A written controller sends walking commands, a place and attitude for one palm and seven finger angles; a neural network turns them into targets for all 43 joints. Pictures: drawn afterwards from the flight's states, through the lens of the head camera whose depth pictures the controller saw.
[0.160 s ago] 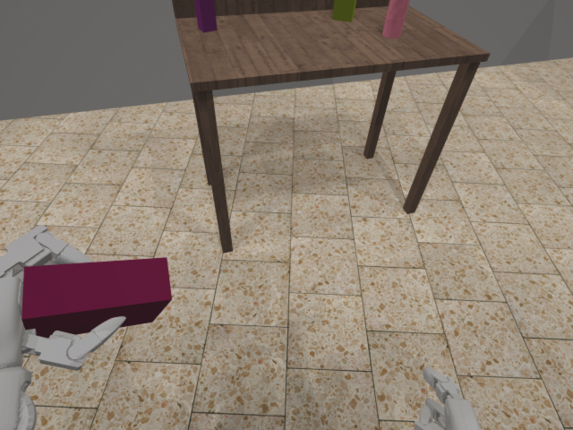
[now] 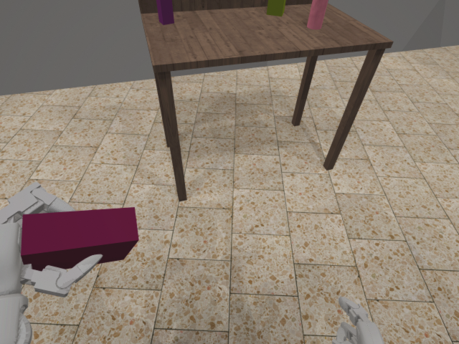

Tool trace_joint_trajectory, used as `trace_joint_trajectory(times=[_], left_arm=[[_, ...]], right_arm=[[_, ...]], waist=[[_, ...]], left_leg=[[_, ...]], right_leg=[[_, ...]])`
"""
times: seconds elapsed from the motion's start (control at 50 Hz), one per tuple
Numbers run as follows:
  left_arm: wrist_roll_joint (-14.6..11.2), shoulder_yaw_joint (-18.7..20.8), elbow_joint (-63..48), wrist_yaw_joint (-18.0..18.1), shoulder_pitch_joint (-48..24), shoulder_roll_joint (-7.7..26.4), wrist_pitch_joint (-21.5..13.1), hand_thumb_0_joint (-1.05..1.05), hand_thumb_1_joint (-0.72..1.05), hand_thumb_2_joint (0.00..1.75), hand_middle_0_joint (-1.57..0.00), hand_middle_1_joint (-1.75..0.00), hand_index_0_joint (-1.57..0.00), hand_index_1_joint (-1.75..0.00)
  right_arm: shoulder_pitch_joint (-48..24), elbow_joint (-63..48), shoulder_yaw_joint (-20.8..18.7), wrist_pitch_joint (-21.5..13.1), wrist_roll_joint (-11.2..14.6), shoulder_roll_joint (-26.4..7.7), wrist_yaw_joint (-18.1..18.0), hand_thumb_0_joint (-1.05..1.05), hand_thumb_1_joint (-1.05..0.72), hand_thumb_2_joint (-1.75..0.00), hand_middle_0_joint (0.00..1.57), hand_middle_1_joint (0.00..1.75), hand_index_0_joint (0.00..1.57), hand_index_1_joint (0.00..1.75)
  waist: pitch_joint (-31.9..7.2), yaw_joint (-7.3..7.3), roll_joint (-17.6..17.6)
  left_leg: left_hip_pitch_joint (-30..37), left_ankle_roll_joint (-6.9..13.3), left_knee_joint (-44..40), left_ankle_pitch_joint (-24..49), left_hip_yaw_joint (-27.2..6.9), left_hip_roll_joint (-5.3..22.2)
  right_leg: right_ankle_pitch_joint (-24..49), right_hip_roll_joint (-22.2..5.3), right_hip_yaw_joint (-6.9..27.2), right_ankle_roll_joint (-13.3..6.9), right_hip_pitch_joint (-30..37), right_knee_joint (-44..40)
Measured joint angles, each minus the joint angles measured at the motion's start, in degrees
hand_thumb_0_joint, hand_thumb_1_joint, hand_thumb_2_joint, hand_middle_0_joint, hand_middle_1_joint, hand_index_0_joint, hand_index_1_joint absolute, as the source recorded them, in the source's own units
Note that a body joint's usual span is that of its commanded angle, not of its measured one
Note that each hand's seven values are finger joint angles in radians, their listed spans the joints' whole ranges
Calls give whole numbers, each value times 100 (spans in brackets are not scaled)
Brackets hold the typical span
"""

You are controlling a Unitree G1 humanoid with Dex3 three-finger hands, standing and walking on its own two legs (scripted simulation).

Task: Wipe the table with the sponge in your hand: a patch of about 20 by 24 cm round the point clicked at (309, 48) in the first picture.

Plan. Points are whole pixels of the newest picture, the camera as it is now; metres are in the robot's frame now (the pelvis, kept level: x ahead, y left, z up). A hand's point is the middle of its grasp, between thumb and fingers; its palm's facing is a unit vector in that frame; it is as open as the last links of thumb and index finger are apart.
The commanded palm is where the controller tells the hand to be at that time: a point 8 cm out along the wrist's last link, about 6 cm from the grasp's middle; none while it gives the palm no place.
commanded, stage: stand and wait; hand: left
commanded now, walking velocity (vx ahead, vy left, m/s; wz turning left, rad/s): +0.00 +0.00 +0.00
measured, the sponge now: (98, 238) +0.23 +0.20 +0.13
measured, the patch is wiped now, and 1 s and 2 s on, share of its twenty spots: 0.00 0.00 0.00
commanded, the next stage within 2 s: look at it before walking up in 0.10 s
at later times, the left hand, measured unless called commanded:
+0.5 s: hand (63, 236) +0.22 +0.24 +0.15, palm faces +0.40 -0.84 -0.38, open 9.1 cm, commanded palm +0.17 +0.27 +0.18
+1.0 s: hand (204, 164) +0.34 +0.07 +0.17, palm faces +0.10 -0.84 -0.54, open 9.1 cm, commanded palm +0.30 +0.13 +0.18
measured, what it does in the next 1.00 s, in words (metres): steps to the right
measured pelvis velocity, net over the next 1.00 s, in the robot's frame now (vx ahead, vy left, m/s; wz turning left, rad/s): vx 0.08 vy -0.10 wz -0.25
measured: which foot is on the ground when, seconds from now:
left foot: down 0.00-0.74, up 0.76-1.00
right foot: down 0.00-1.00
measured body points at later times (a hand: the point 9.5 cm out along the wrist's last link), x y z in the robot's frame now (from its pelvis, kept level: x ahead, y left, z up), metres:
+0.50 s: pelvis +0.00 +0.00 +0.00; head -0.01 +0.00 +0.45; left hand +0.19 +0.28 +0.17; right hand +0.16 -0.23 -0.08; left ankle +0.04 +0.12 -0.74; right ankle +0.04 -0.12 -0.73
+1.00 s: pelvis +0.08 -0.10 +0.00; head +0.10 -0.12 +0.45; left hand +0.33 +0.11 +0.20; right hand +0.13 -0.38 -0.11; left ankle +0.15 +0.05 -0.64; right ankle +0.03 -0.12 -0.74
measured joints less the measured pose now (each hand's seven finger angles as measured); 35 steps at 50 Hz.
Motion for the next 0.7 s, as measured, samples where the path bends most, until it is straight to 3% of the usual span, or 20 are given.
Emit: trace_joint_trajectory(times=[0.34, 0.42, 0.5, 0.62, 0.7], left_arm=[[4, 34, -39, 13, 20, 33, -38, 0, -42, 103, -83, -139, -83, -139], [2, 48, -39, 13, 46, 22, -41, 0, -42, 103, -83, -139, -83, -139], [12, 81, -61, 39, 72, -23, -5, 0, -42, 103, -83, -139, -83, -139], [42, 180, 84, 50, -84, -21, 22, 0, -42, 103, -83, -139, -83, -139], [33, 136, 87, -6, -169, 7, 34, 0, -42, 104, -83, -139, -83, -139]], right_arm=[[25, 0, 1, -16, 8, 7, 10, 1, -90, -90, 20, 30, 21, 30], [5, 3, 6, -7, -6, 12, 22, 1, -90, -90, 20, 30, 21, 30], [12, -36, 3, 33, -36, 23, 1, 1, -90, -90, 20, 30, 21, 30], [18, -13, 7, -65, -71, 178, 21, 1, -90, -90, 20, 30, 21, 30], [46, -25, 42, -129, -94, 203, 119, 1, -90, -90, 20, 30, 21, 30]], waist=[[-9, -11, 15], [-28, 44, 11], [-123, 115, -2], [-126, 154, 73], [-67, 176, 190]], left_leg=[[-11, 8, -10, 20, 2, -18], [-29, 2, 42, -20, 60, 9], [-94, 30, 267, -305, 227, 97], [57, -107, 378, -434, 472, 405], [202, -337, 531, -643, 707, 712]], right_leg=[[1, -18, 2, 9, -23, 20], [-24, 8, 58, -5, -81, 96], [-628, 90, 193, -78, -309, 566], [-1650, 70, -346, 0, -749, 2194], [-1646, -41, -751, 39, -470, 1631]])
